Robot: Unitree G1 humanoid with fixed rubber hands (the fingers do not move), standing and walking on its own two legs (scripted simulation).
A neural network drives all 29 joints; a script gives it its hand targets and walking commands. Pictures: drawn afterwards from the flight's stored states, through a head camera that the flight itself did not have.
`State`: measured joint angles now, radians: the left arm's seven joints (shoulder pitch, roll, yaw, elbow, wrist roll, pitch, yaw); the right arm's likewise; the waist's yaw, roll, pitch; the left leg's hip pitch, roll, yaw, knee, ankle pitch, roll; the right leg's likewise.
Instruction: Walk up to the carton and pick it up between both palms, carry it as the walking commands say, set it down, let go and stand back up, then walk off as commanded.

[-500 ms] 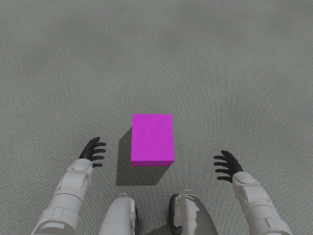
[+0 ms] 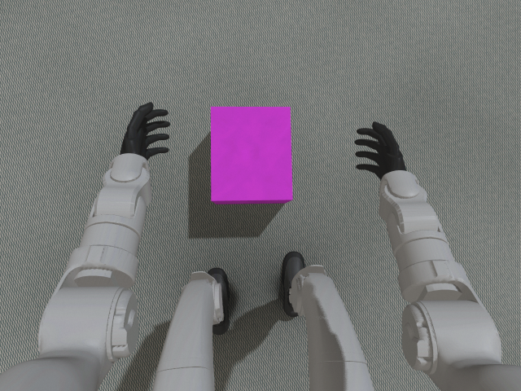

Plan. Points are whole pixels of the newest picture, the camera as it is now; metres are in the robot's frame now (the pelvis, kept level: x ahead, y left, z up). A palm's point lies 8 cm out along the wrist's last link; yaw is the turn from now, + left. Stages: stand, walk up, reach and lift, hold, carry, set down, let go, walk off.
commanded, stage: reach and lift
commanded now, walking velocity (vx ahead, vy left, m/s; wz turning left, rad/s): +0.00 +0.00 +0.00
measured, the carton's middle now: (250, 158) +0.52 +0.00 -0.60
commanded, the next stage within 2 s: none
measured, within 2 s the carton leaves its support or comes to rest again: neither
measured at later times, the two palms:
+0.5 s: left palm (144, 102) +0.52 +0.19 -0.16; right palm (363, 119) +0.50 -0.19 -0.17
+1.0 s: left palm (167, 137) +0.50 +0.19 -0.32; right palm (341, 144) +0.49 -0.20 -0.32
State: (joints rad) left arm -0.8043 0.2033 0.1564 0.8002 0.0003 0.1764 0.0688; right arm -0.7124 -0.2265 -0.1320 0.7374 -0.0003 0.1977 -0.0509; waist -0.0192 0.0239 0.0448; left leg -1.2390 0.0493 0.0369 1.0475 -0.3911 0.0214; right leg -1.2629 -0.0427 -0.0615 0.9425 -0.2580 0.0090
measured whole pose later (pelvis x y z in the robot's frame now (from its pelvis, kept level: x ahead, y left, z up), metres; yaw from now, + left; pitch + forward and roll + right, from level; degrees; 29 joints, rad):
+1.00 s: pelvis -0.06 -0.01 -0.18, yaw +1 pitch +43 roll -1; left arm -1.45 0.36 0.28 1.00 -0.09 0.15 0.10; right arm -1.37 -0.29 -0.28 0.88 0.00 0.16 -0.13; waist -0.02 0.02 0.23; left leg -1.96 0.04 0.02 1.72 -0.52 0.03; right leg -2.01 -0.04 -0.01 1.63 -0.38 0.01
